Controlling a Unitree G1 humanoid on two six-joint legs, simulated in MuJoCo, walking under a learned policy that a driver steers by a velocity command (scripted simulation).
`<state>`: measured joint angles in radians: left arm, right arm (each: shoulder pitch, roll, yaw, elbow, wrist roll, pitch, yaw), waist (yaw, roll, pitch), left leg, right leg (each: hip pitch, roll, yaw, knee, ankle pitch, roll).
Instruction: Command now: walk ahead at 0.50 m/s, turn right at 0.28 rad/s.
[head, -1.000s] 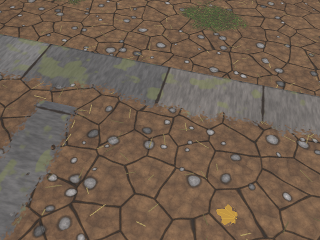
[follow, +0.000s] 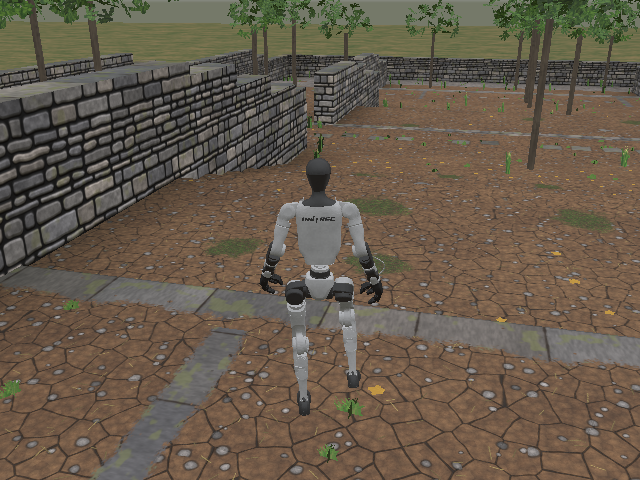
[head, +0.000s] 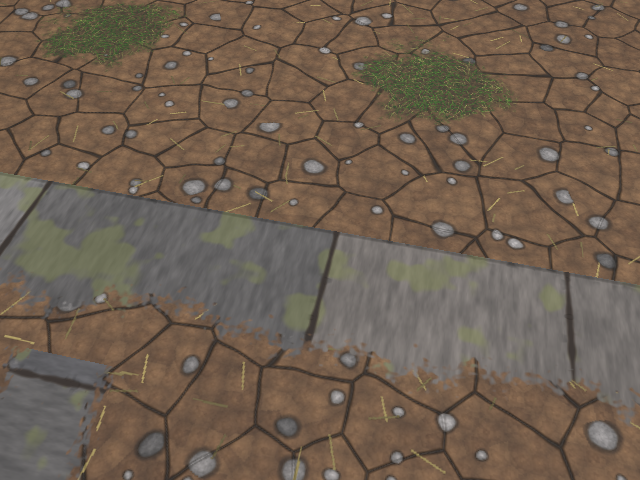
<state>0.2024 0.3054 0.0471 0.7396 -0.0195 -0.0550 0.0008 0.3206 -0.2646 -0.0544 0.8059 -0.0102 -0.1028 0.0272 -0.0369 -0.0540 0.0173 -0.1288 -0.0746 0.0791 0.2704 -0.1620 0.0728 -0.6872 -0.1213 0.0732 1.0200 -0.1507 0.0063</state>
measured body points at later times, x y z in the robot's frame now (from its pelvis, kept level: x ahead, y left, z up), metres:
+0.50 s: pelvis +0.28 -0.09 +0.00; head +0.31 -0.11 +0.44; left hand +0.44 +0.16 -0.10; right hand +0.37 -0.39 -0.10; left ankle +0.36 +0.08 -0.66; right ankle +0.28 -0.16 -0.75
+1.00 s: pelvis +0.56 -0.12 +0.00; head +0.58 -0.13 +0.45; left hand +0.83 +0.03 -0.10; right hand +0.48 -0.41 -0.11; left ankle +0.61 -0.03 -0.75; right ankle +0.49 -0.26 -0.66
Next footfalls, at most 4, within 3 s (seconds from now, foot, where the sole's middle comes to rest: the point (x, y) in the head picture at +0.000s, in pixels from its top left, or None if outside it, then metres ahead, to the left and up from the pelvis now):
0.28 right None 0.32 -0.16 -0.78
0.78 left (338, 411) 0.64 -0.05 -0.78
1.30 right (503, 376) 0.72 -0.44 -0.78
1.84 left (483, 247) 1.12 -0.48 -0.80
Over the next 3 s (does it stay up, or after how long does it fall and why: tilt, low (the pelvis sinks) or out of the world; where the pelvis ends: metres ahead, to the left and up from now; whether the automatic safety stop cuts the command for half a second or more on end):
stays up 1.46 -0.66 -0.05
